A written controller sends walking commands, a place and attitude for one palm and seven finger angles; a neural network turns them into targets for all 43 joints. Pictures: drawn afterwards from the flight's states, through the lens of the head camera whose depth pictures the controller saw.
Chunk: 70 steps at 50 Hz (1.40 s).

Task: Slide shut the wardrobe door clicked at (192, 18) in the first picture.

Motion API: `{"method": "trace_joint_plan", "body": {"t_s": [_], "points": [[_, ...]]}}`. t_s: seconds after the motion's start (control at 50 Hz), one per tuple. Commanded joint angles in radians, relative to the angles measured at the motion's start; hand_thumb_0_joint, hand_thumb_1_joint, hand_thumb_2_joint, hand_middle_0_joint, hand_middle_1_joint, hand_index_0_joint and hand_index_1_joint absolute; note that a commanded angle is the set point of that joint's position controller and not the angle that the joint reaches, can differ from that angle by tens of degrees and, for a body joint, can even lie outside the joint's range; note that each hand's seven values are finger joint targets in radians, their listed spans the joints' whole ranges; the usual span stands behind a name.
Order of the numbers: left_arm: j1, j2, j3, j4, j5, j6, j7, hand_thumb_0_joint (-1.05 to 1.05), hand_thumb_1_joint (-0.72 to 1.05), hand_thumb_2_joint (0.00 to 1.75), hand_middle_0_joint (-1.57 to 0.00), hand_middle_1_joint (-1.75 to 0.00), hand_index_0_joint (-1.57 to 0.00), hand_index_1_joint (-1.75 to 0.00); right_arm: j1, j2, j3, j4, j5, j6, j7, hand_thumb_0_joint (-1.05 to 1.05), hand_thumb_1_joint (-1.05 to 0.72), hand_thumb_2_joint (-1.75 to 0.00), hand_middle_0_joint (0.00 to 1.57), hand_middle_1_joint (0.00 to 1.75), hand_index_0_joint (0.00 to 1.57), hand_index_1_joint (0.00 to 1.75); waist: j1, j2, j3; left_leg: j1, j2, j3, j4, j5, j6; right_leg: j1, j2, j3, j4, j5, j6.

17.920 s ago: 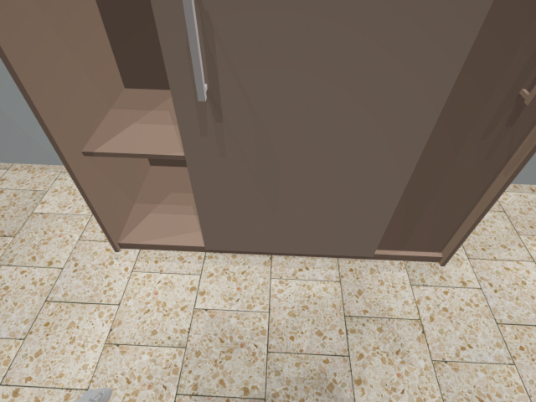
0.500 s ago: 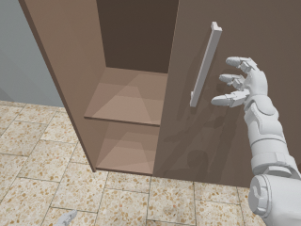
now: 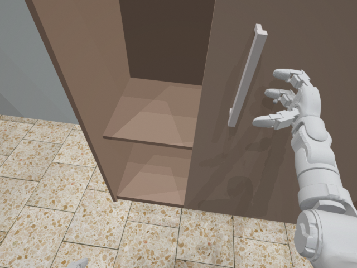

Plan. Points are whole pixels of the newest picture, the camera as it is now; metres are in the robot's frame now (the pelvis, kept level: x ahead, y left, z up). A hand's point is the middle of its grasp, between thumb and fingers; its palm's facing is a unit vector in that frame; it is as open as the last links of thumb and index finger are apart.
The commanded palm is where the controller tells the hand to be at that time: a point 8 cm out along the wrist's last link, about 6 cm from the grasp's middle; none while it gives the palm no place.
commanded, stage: move the hooked fingers beside the handle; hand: right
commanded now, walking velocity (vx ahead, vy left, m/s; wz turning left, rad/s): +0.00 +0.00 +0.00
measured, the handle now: (243, 82) +0.52 -0.09 +0.17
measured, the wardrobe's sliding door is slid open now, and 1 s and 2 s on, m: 0.39 0.39 0.39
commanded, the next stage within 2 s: feel for the door with the fingertips in 0.36 s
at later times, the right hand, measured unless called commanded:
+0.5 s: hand (279, 100) +0.45 -0.16 +0.18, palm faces +0.05 +1.00 +0.00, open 14.0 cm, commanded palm +0.42 -0.20 +0.17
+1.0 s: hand (263, 95) +0.46 -0.12 +0.17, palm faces +0.05 +1.00 +0.00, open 14.0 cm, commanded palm +0.44 -0.18 +0.17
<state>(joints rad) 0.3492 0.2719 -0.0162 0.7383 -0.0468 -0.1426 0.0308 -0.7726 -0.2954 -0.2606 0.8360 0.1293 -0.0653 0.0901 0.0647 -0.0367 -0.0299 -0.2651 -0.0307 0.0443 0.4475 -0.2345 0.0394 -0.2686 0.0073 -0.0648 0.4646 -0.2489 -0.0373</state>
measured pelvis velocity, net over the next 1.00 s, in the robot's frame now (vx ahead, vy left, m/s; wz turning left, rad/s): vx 0.00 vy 0.00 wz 0.00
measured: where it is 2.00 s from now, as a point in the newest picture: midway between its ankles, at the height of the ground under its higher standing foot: outside the picture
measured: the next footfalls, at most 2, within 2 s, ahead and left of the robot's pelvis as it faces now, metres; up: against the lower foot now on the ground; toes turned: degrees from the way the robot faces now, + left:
none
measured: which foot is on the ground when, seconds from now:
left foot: down 0.00-1.00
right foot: down 0.00-1.00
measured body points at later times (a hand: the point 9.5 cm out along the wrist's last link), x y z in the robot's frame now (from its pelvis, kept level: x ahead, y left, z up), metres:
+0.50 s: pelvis +0.00 +0.00 +0.00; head +0.01 +0.01 +0.45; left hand +0.07 +0.26 -0.12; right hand +0.44 -0.21 +0.18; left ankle +0.00 +0.09 -0.74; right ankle -0.01 -0.09 -0.74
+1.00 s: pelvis +0.00 +0.00 +0.00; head +0.01 +0.01 +0.45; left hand +0.08 +0.25 -0.12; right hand +0.46 -0.18 +0.18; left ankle +0.00 +0.09 -0.74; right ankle -0.01 -0.09 -0.74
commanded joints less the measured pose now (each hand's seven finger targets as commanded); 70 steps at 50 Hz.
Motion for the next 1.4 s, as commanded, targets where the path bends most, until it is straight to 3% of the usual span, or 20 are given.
{"method": "trace_joint_plan", "body": {"t_s": [0.0,0.08,0.16,0.22,0.28,0.4,0.54,0.66,0.72,0.78,0.86,0.9,1.0,1.1,1.16,1.2,1.26,1.32,1.36,1.38], "points": [[-0.010,0.135,0.035,-0.105,-0.001,-0.049,0.014,0.00,0.90,0.90,-0.20,-0.30,-0.20,-0.30,-0.583,-0.213,-0.020,-0.194,0.016,-0.071,0.000,0.00,0.50,-0.30,0.30,1.20,0.30,1.20,0.012,0.024,-0.288,0.046,0.020,-0.044,-0.043,0.250,-0.009,0.157,-0.022,0.073,-0.032,0.204,-0.012],[-0.007,0.133,0.032,-0.108,0.000,-0.052,0.008,0.00,0.90,0.90,-0.20,-0.30,-0.20,-0.30,-0.565,-0.164,0.011,-0.154,0.014,-0.071,0.005,0.00,0.50,-0.30,0.30,1.20,0.30,1.20,0.007,0.004,-0.311,0.038,0.023,-0.039,-0.027,0.275,-0.004,0.171,-0.020,0.077,-0.022,0.241,-0.006],[0.002,0.142,0.033,-0.104,0.003,-0.044,0.008,0.00,0.90,0.90,-0.20,-0.30,-0.20,-0.30,-0.547,-0.200,-0.034,-0.071,0.016,-0.071,0.000,0.00,0.50,-0.30,0.30,1.20,0.30,1.20,0.004,0.106,-0.274,0.046,0.023,-0.042,-0.026,0.279,-0.008,0.103,-0.017,0.068,-0.015,0.211,-0.012],[-0.006,0.133,0.031,-0.122,0.003,-0.044,0.003,0.00,0.90,0.90,-0.20,-0.30,-0.20,-0.30,-0.571,-0.215,-0.035,-0.141,0.005,-0.095,-0.005,0.00,0.50,-0.30,0.30,1.20,0.30,1.20,-0.007,0.020,-0.325,0.064,0.027,-0.047,-0.009,0.305,-0.004,0.129,-0.012,0.068,-0.009,0.242,-0.009],[-0.007,0.135,0.033,-0.130,0.004,-0.039,0.002,0.00,0.90,0.90,-0.20,-0.30,-0.20,-0.30,-0.572,-0.229,-0.042,-0.172,0.006,-0.105,-0.005,0.00,0.50,-0.30,0.30,1.20,0.30,1.20,-0.003,0.067,-0.351,0.090,0.024,-0.047,-0.006,0.331,-0.007,0.130,-0.016,0.070,-0.009,0.264,-0.011],[-0.011,0.136,0.033,-0.135,0.002,-0.038,0.006,0.00,0.90,0.90,-0.20,-0.30,-0.20,-0.30,-0.542,-0.249,-0.057,-0.205,0.015,-0.094,0.014,0.00,0.50,-0.30,0.30,1.20,0.30,1.20,-0.013,0.036,-0.342,0.104,0.024,-0.049,-0.017,0.336,-0.005,0.135,-0.014,0.066,-0.015,0.265,-0.011],[-0.018,0.133,0.038,-0.129,-0.006,-0.049,0.006,0.00,0.90,0.90,-0.20,-0.30,-0.20,-0.30,-0.546,-0.127,0.041,-0.241,0.038,-0.074,0.032,0.00,0.50,-0.30,0.30,1.20,0.30,1.20,0.008,-0.016,-0.316,0.034,0.019,-0.037,-0.029,0.266,-0.003,0.181,-0.021,0.081,-0.020,0.237,-0.004],[-0.012,0.140,0.038,-0.104,0.002,-0.045,0.005,0.00,0.90,0.90,-0.20,-0.30,-0.20,-0.30,-0.556,-0.176,-0.012,-0.183,0.027,-0.063,-0.019,0.00,0.50,-0.30,0.30,1.20,0.30,1.20,0.004,0.064,-0.284,0.035,0.022,-0.043,-0.035,0.238,-0.009,0.119,-0.018,0.076,-0.016,0.189,-0.011],[-0.018,0.127,0.033,-0.109,0.003,-0.050,0.001,0.00,0.90,0.90,-0.20,-0.30,-0.20,-0.30,-0.611,-0.131,0.033,-0.222,0.011,-0.085,-0.039,0.00,0.50,-0.30,0.30,1.20,0.30,1.20,0.010,-0.002,-0.313,0.026,0.023,-0.039,-0.021,0.235,-0.005,0.153,-0.017,0.083,-0.018,0.203,-0.003],[-0.016,0.125,0.035,-0.108,0.007,-0.052,-0.003,0.00,0.90,0.90,-0.20,-0.30,-0.20,-0.30,-0.601,-0.115,0.026,-0.198,0.015,-0.091,-0.056,0.00,0.50,-0.30,0.30,1.20,0.30,1.20,0.010,0.047,-0.333,0.041,0.020,-0.042,-0.016,0.265,-0.007,0.156,-0.017,0.081,-0.010,0.229,-0.005],[-0.003,0.136,0.031,-0.101,0.012,-0.039,0.001,0.00,0.90,0.90,-0.20,-0.30,-0.20,-0.30,-0.577,-0.235,-0.074,-0.089,-0.006,-0.084,-0.074,0.00,0.50,-0.30,0.30,1.20,0.30,1.20,-0.008,0.125,-0.287,0.080,0.025,-0.056,-0.020,0.269,-0.014,0.054,-0.011,0.063,-0.015,0.180,-0.013],[-0.012,0.124,0.024,-0.119,0.011,-0.037,0.000,0.00,0.90,0.90,-0.20,-0.30,-0.20,-0.30,-0.598,-0.208,-0.043,-0.117,-0.020,-0.094,-0.070,0.00,0.50,-0.30,0.30,1.20,0.30,1.20,-0.005,0.039,-0.305,0.085,0.029,-0.058,-0.009,0.281,-0.010,0.063,-0.006,0.054,-0.015,0.185,-0.011],[0.015,0.131,0.032,-0.113,0.010,-0.040,0.001,0.00,0.90,0.90,-0.20,-0.30,-0.20,-0.30,-0.648,-0.166,-0.008,-0.077,-0.004,-0.110,-0.044,0.00,0.50,-0.30,0.30,1.20,0.30,1.20,0.026,0.077,-0.321,0.059,0.020,-0.052,-0.009,0.296,-0.012,0.091,-0.013,0.059,0.000,0.202,-0.011],[0.045,0.134,0.038,-0.096,0.013,-0.049,-0.004,0.00,0.90,0.90,-0.20,-0.30,-0.20,-0.30,-0.705,-0.154,0.007,-0.084,-0.003,-0.121,-0.031,0.00,0.50,-0.30,0.30,1.20,0.30,1.20,0.037,0.012,-0.354,0.022,0.018,-0.050,-0.002,0.293,-0.010,0.129,-0.013,0.069,0.013,0.229,-0.008],[0.056,0.143,0.043,-0.082,0.013,-0.051,-0.008,0.00,0.90,0.90,-0.20,-0.30,-0.20,-0.30,-0.718,-0.150,0.015,-0.048,0.005,-0.123,-0.036,0.00,0.50,-0.30,0.30,1.20,0.30,1.20,0.042,0.070,-0.338,0.006,0.015,-0.042,-0.005,0.288,-0.011,0.116,-0.014,0.077,0.016,0.235,-0.008],[0.062,0.138,0.041,-0.076,0.014,-0.052,-0.009,0.00,0.90,0.90,-0.20,-0.30,-0.20,-0.30,-0.737,-0.128,0.027,-0.043,0.002,-0.125,-0.035,0.00,0.50,-0.30,0.30,1.20,0.30,1.20,0.055,0.031,-0.331,-0.013,0.015,-0.045,-0.006,0.266,-0.013,0.120,-0.013,0.074,0.018,0.210,-0.008],[0.072,0.151,0.044,-0.068,0.014,-0.055,-0.011,0.00,0.90,0.90,-0.20,-0.30,-0.20,-0.30,-0.749,-0.183,-0.005,-0.012,0.000,-0.130,-0.043,0.00,0.50,-0.30,0.30,1.20,0.30,1.20,0.040,0.051,-0.327,-0.005,0.018,-0.046,-0.004,0.271,-0.009,0.093,-0.010,0.078,0.016,0.215,-0.009],[0.072,0.140,0.043,-0.072,0.015,-0.054,-0.014,0.00,0.90,0.90,-0.20,-0.30,-0.20,-0.30,-0.722,-0.141,0.016,-0.023,-0.007,-0.140,-0.035,0.00,0.50,-0.30,0.30,1.20,0.30,1.20,0.044,0.002,-0.346,-0.021,0.015,-0.042,0.005,0.258,-0.008,0.127,-0.013,0.081,0.023,0.218,-0.003],[0.071,0.150,0.045,-0.074,0.014,-0.056,-0.016,0.00,0.90,0.90,-0.20,-0.30,-0.20,-0.30,-0.717,-0.160,0.008,-0.018,0.003,-0.144,-0.036,0.00,0.50,-0.30,0.30,1.20,0.30,1.20,0.040,0.066,-0.343,-0.006,0.015,-0.043,0.001,0.266,-0.010,0.104,-0.013,0.081,0.021,0.218,-0.007],[0.071,0.143,0.044,-0.079,0.015,-0.057,-0.016,0.00,0.90,0.90,-0.20,-0.30,-0.20,-0.30,-0.714,-0.142,0.016,-0.040,-0.001,-0.149,-0.034,0.00,0.50,-0.30,0.30,1.20,0.30,1.20,0.043,0.028,-0.349,-0.008,0.013,-0.042,0.008,0.263,-0.009,0.118,-0.014,0.081,0.019,0.217,-0.005]]}}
